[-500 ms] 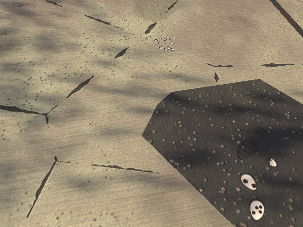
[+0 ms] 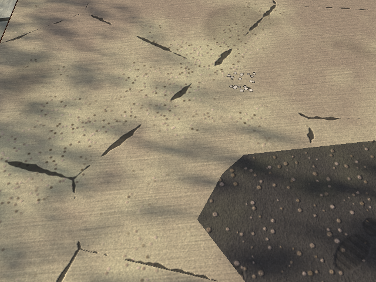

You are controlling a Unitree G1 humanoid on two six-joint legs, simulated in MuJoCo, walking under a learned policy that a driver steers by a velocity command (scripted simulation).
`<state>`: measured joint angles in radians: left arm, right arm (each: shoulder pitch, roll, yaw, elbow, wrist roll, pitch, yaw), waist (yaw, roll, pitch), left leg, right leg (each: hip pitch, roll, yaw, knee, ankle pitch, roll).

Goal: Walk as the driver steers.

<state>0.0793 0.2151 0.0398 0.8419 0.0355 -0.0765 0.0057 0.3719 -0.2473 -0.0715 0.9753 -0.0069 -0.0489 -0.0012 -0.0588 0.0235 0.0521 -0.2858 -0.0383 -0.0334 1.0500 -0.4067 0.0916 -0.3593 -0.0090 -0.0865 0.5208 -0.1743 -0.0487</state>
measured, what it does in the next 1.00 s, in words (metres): walks ahead, turning left: left foot, then right foot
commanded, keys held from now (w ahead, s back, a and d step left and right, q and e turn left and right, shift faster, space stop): w+q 0.22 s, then q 0.40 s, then no key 0.38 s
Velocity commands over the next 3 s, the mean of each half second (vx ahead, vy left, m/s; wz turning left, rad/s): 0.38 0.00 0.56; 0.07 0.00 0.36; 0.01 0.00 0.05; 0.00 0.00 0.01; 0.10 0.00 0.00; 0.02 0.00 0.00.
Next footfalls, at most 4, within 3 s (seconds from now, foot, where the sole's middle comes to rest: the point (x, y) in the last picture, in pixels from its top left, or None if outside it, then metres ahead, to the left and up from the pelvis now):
0.42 left None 0.33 0.14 -0.77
1.00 right None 0.37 -0.05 -0.77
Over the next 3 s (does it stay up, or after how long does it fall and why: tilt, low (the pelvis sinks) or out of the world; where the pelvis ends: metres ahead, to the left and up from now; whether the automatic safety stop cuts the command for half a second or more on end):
stays up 0.36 0.08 0.01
